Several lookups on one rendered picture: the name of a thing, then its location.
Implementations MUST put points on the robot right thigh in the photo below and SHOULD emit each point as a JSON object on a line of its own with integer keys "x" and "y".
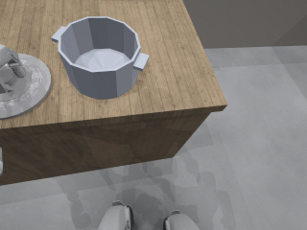
{"x": 180, "y": 222}

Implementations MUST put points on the lid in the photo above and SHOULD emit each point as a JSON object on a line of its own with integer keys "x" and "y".
{"x": 28, "y": 92}

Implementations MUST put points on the knob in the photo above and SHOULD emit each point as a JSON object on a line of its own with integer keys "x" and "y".
{"x": 7, "y": 76}

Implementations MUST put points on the table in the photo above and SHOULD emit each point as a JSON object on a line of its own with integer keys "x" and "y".
{"x": 69, "y": 132}

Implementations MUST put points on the robot right shin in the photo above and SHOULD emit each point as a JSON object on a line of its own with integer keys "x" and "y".
{"x": 175, "y": 212}

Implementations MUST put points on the pot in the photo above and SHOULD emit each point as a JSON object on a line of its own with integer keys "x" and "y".
{"x": 101, "y": 56}

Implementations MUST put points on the robot left hand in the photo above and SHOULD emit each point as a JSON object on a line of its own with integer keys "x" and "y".
{"x": 11, "y": 57}

